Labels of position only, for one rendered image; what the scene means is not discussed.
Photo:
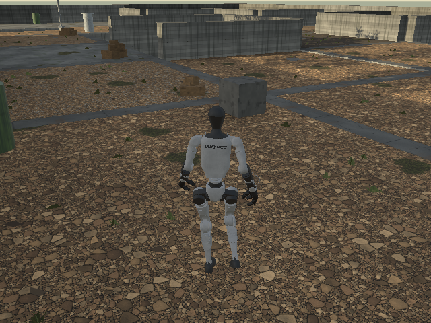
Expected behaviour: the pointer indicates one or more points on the left robot upper arm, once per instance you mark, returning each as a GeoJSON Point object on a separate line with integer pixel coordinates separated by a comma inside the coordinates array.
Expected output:
{"type": "Point", "coordinates": [191, 151]}

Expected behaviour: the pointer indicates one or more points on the robot left hand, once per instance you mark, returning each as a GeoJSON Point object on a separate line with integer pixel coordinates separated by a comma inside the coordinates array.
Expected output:
{"type": "Point", "coordinates": [182, 184]}

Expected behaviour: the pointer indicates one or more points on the right robot upper arm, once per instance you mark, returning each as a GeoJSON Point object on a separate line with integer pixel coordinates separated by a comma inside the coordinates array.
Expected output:
{"type": "Point", "coordinates": [240, 154]}

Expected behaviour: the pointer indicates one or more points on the left robot forearm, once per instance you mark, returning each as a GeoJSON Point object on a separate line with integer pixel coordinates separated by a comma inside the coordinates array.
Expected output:
{"type": "Point", "coordinates": [184, 174]}

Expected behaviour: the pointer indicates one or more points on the right robot foot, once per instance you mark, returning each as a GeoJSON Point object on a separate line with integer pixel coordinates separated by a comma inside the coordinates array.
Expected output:
{"type": "Point", "coordinates": [235, 263]}

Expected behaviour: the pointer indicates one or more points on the right robot forearm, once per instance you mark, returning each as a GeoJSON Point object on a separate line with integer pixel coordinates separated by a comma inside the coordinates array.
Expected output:
{"type": "Point", "coordinates": [248, 178]}

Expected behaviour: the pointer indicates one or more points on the robot right hand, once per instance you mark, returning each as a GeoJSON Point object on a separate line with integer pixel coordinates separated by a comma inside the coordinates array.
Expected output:
{"type": "Point", "coordinates": [251, 195]}

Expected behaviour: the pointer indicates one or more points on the left robot shin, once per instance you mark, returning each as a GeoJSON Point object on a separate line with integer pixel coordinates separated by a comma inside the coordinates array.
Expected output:
{"type": "Point", "coordinates": [206, 240]}

